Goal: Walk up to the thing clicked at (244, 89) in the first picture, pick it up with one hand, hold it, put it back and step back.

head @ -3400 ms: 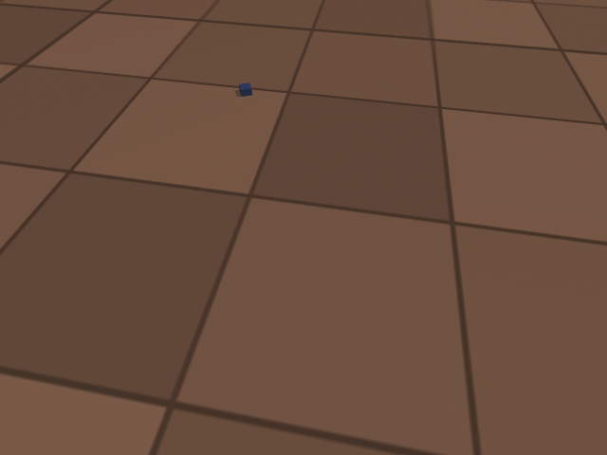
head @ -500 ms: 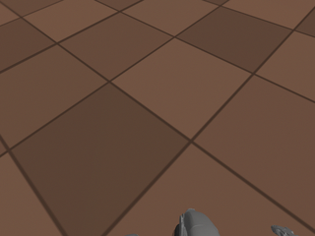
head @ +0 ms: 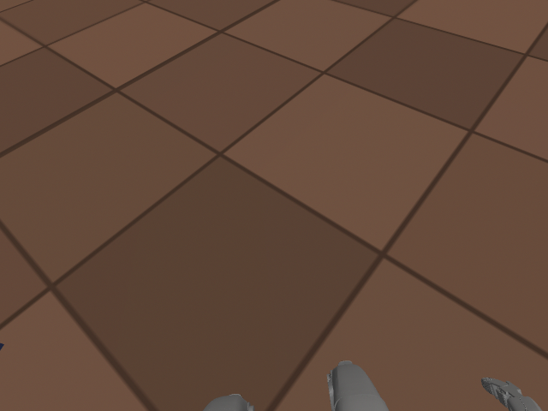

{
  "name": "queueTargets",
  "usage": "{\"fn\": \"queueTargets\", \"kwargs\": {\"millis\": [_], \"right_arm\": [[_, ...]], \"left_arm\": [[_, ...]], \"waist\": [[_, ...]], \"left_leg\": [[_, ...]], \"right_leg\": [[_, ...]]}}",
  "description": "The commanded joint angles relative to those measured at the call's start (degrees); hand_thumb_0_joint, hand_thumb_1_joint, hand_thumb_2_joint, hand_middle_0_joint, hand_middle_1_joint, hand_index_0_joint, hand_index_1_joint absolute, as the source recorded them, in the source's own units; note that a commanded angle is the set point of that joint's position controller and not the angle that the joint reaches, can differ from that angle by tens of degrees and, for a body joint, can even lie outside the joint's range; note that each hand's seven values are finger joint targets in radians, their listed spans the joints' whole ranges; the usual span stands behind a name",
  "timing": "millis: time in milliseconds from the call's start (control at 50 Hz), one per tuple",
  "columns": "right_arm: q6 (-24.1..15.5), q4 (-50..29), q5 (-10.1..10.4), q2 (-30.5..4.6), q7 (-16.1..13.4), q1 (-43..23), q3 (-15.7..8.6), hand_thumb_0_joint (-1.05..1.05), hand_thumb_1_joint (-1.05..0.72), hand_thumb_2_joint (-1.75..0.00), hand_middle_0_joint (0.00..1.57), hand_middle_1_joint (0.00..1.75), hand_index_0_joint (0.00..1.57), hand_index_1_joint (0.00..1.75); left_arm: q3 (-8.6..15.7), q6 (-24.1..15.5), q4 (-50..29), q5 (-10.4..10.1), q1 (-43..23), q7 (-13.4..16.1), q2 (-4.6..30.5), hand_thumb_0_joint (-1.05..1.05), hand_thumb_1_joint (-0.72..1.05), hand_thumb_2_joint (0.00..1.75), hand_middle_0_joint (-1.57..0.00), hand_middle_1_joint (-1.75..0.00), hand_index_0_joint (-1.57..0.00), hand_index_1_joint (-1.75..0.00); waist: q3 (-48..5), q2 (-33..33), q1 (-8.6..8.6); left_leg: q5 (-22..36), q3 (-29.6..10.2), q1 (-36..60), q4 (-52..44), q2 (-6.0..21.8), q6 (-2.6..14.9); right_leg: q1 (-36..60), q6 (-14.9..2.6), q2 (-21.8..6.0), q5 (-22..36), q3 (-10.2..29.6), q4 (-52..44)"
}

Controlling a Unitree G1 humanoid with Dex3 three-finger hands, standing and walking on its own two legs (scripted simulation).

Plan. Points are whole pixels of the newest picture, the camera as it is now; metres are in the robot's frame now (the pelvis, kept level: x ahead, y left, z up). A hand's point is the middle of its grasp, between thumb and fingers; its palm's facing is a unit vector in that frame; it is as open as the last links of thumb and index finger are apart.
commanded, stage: walk up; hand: left
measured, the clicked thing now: out of the picture +0.40 +1.05 -0.71
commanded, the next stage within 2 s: none
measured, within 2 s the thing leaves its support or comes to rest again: neither
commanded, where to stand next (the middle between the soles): -0.06 +0.93 m, yaw -21 degrees
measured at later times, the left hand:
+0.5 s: hand out of the picture +0.09 +0.57 -0.12, palm faces -0.09 -0.77 -0.63, open 7.4 cm
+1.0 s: hand out of the picture +0.06 +0.75 -0.11, palm faces -0.18 -0.78 -0.60, open 7.4 cm
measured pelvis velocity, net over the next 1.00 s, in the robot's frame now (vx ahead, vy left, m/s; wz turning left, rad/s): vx -0.04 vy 0.45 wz -0.13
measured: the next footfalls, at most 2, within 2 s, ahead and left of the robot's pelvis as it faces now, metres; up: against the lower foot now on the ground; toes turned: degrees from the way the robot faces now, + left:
right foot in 0.14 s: +0.13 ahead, -0.04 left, +0.00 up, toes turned -8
left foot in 0.44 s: +0.05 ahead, +0.36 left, +0.00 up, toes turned -3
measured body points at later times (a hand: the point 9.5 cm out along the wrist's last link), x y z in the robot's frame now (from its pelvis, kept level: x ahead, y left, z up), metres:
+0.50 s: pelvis -0.01 +0.24 -0.02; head +0.02 +0.21 +0.43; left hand +0.09 +0.60 -0.08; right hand +0.06 -0.12 -0.12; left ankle +0.01 +0.37 -0.70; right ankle +0.08 +0.01 -0.67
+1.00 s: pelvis -0.04 +0.45 -0.01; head +0.00 +0.41 +0.44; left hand +0.07 +0.79 -0.07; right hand +0.03 +0.10 -0.12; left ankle -0.01 +0.63 -0.67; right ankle +0.03 +0.23 -0.70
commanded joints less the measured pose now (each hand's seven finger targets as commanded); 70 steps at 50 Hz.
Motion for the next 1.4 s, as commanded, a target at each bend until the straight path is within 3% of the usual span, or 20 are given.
{"fn": "queueTargets", "kwargs": {"millis": [0,100,120,160,260,340,400,440,660,720,840,940,1000,1040,1060,1120,1240,1280,1340,1380], "right_arm": [[-1.2,-6.7,-0.1,-12.4,-1.9,-1.6,-3.8,0.0,-0.9,-0.9,0.2,0.3,0.2,0.3],[0.4,-11.0,0.7,-8.5,-1.3,-4.8,-1.8,0.0,-0.9,-0.9,0.2,0.3,0.2,0.3],[0.5,-10.9,1.0,-6.0,-1.2,0.7,-1.0,0.0,-0.9,-0.9,0.2,0.3,0.2,0.3],[2.3,-9.3,0.1,-12.4,-2.2,2.3,-3.3,0.0,-0.9,-0.9,0.2,0.3,0.2,0.3],[2.2,-5.5,0.1,-13.3,0.7,5.4,-4.3,0.0,-0.9,-0.9,0.2,0.3,0.2,0.3],[2.1,-5.4,0.6,-11.9,1.6,4.2,-4.3,0.0,-0.9,-0.9,0.2,0.3,0.2,0.3],[1.3,-0.9,-0.4,-13.0,0.6,15.7,-5.5,0.0,-0.9,-0.9,0.2,0.3,0.2,0.3],[0.4,-4.6,-0.2,-22.4,-1.1,8.1,-6.3,0.0,-0.9,-0.9,0.2,0.3,0.2,0.3],[1.0,-10.4,0.5,-9.5,-2.1,-2.3,-2.0,0.0,-0.9,-0.9,0.2,0.3,0.2,0.3],[2.2,-9.6,0.3,-11.4,-3.1,5.0,-2.6,0.0,-0.9,-0.9,0.2,0.3,0.2,0.3],[2.6,-6.6,0.4,-11.9,-0.2,4.5,-4.0,0.0,-0.9,-0.9,0.2,0.3,0.2,0.3],[2.7,-7.3,0.9,-11.3,0.5,-0.1,-3.8,0.0,-0.9,-0.9,0.2,0.3,0.2,0.3],[1.8,-3.6,0.6,-11.4,0.0,8.5,-4.7,0.0,-0.9,-0.9,0.2,0.3,0.2,0.3],[1.1,-5.1,-0.3,-21.0,-1.0,9.0,-6.5,0.0,-0.9,-0.9,0.2,0.3,0.2,0.3],[0.9,-5.3,1.1,-23.3,-1.7,3.2,-6.5,0.0,-0.9,-0.9,0.2,0.3,0.2,0.3],[0.6,-7.0,0.1,-15.0,-2.8,-1.9,-4.3,0.0,-0.9,-0.9,0.2,0.3,0.2,0.3],[1.3,-9.5,0.1,-11.3,-2.7,-3.2,-2.6,0.0,-0.9,-0.9,0.2,0.3,0.2,0.3],[2.2,-10.8,0.8,-8.9,-2.3,-4.6,-1.6,0.0,-0.9,-0.9,0.2,0.3,0.2,0.3],[3.1,-10.3,0.7,-10.8,-3.4,2.6,-2.5,0.0,-0.9,-0.9,0.2,0.3,0.2,0.3],[3.2,-9.8,0.7,-12.8,-2.8,-1.2,-4.0,0.0,-0.9,-0.9,0.2,0.3,0.2,0.3]], "left_arm": [[2.6,-2.2,-2.6,-1.7,5.8,0.1,10.2,0.0,0.9,0.9,-0.2,-0.3,-0.2,-0.3],[4.7,-2.3,-1.4,0.0,19.0,1.2,13.5,0.0,0.9,0.9,-0.2,-0.3,-0.2,-0.3],[5.7,-2.4,-3.7,1.3,17.9,1.6,17.1,0.0,0.9,0.9,-0.2,-0.3,-0.2,-0.3],[5.3,-2.2,-7.7,0.0,9.2,2.0,18.4,0.0,0.9,0.9,-0.2,-0.3,-0.2,-0.3],[5.6,-2.5,-9.5,1.7,-1.6,0.9,17.1,0.0,0.9,0.9,-0.2,-0.3,-0.2,-0.3],[6.7,-2.2,-8.8,2.4,0.4,0.1,19.9,0.0,0.9,0.9,-0.2,-0.3,-0.2,-0.3],[4.9,-1.3,-8.6,1.7,-1.1,0.2,14.4,0.0,0.9,0.9,-0.2,-0.3,-0.2,-0.3],[3.4,-1.4,-9.6,0.2,-4.5,1.8,9.9,0.0,0.9,0.9,-0.2,-0.3,-0.2,-0.3],[3.3,-1.8,-2.0,-1.0,15.3,1.0,9.6,0.0,0.9,0.9,-0.2,-0.3,-0.2,-0.3],[5.3,-1.7,-7.8,0.0,8.0,2.1,17.7,0.0,0.9,0.9,-0.2,-0.3,-0.2,-0.3],[5.1,-2.1,-9.7,1.2,0.4,0.8,15.7,0.0,0.9,0.9,-0.2,-0.3,-0.2,-0.3],[6.6,-2.0,-9.0,2.2,2.8,0.2,19.3,0.0,0.9,0.9,-0.2,-0.3,-0.2,-0.3],[5.4,-1.1,-9.0,1.4,0.9,0.2,17.0,0.0,0.9,0.9,-0.2,-0.3,-0.2,-0.3],[2.9,-0.6,-9.4,0.3,0.0,1.3,8.4,0.0,0.9,0.9,-0.2,-0.3,-0.2,-0.3],[3.1,-1.1,-9.2,0.2,-5.2,2.5,11.3,0.0,0.9,0.9,-0.2,-0.3,-0.2,-0.3],[3.3,-1.1,-4.2,-1.7,1.0,1.5,10.8,0.0,0.9,0.9,-0.2,-0.3,-0.2,-0.3],[2.5,-1.0,-3.8,-1.8,8.9,0.5,7.9,0.0,0.9,0.9,-0.2,-0.3,-0.2,-0.3],[3.2,-1.3,-2.6,-0.8,15.3,1.1,9.1,0.0,0.9,0.9,-0.2,-0.3,-0.2,-0.3],[5.6,-1.4,-9.2,0.6,7.6,2.1,17.9,0.0,0.9,0.9,-0.2,-0.3,-0.2,-0.3],[4.6,-1.9,-10.0,0.0,3.4,2.1,15.3,0.0,0.9,0.9,-0.2,-0.3,-0.2,-0.3]], "waist": [[-6.1,10.5,-0.3],[-8.3,-1.5,8.82],[-11.3,-11.8,7.06],[-8.1,-1.2,3.79],[-2.8,-9.6,-0.62],[-3.8,-14.4,1.61],[-6.4,1.5,-4.77],[0.3,19.5,-5.28],[-7.2,1.1,7.03],[-10.0,-4.2,3.17],[-2.5,-9.5,0.54],[-2.5,-14.6,3.76],[-7.0,-8.4,-0.8],[-4.1,19.1,-4.53],[-1.0,19.3,-4.53],[1.1,7.7,-0.57],[-3.3,10.4,2.27],[-5.6,2.6,6.47],[-8.6,-5.6,3.75],[-1.7,0.5,3.09]], "left_leg": [[39.7,-13.1,15.4,-15.3,10.6,13.28],[28.3,-1.6,-8.6,3.7,2.0,3.03],[-6.4,-2.9,-21.0,13.5,-1.1,-0.34],[-7.6,-10.0,-18.3,29.4,1.3,-0.85],[0.9,-8.1,-5.7,23.7,3.2,0.16],[-4.9,-1.4,1.3,7.7,1.4,0.85],[-1.8,-0.2,15.1,-11.9,-2.4,2.23],[-4.6,-33.9,4.7,-29.9,15.7,13.04],[34.9,-6.0,-2.3,-0.3,3.8,5.05],[-10.2,-11.3,-20.1,27.3,0.5,-1.01],[2.5,-8.4,-9.0,27.1,1.8,-0.66],[-5.6,-2.4,-5.1,8.4,2.5,0.1],[-0.8,1.2,8.6,-7.6,-1.6,1.15],[-2.0,-29.3,9.4,-25.1,14.9,9.63],[-2.9,-37.9,0.8,-29.2,19.0,17.55],[12.9,-21.7,1.5,-19.4,11.5,11.36],[32.3,-14.5,4.2,-13.4,10.3,12.07],[29.2,-8.5,-3.7,-2.7,5.4,6.54],[-11.3,-12.5,-19.4,27.9,-0.2,0.13],[-3.3,-15.7,-15.6,35.9,0.9,-1.05]], "right_leg": [[-3.3,1.47,0.9,3.7,-8.2,-3.5],[34.6,-2.44,-2.7,21.7,-2.1,-33.2],[42.8,-7.24,-17.8,19.4,20.5,-35.8],[25.6,-17.36,-29.3,-3.5,35.3,-45.7],[4.7,-8.59,-14.6,-2.1,9.4,-39.4],[1.7,-8.23,-12.9,-2.4,6.1,-37.6],[-6.0,-2.6,-3.6,-2.3,-2.6,-16.7],[-15.9,0.23,7.2,-7.6,-3.5,4.7],[28.8,-0.79,0.1,20.0,-6.1,-33.3],[31.7,-16.82,-30.4,22.6,34.7,-39.4],[8.8,-9.15,-13.4,3.9,8.9,-37.1],[8.2,-8.81,-12.2,2.1,8.3,-34.7],[2.9,-4.72,-8.7,8.7,2.7,-23.6],[-14.7,1.44,8.9,-8.2,-8.6,3.6],[-11.5,-0.17,5.0,-7.3,-3.3,9.5],[-8.7,0.27,4.1,0.8,-2.0,11.8],[9.9,0.41,1.0,4.3,-8.5,-11.9],[27.1,-0.72,0.1,17.4,-6.0,-31.2],[28.8,-17.48,-30.6,23.9,35.5,-39.0],[14.5,-15.69,-24.0,12.4,24.6,-40.4]]}}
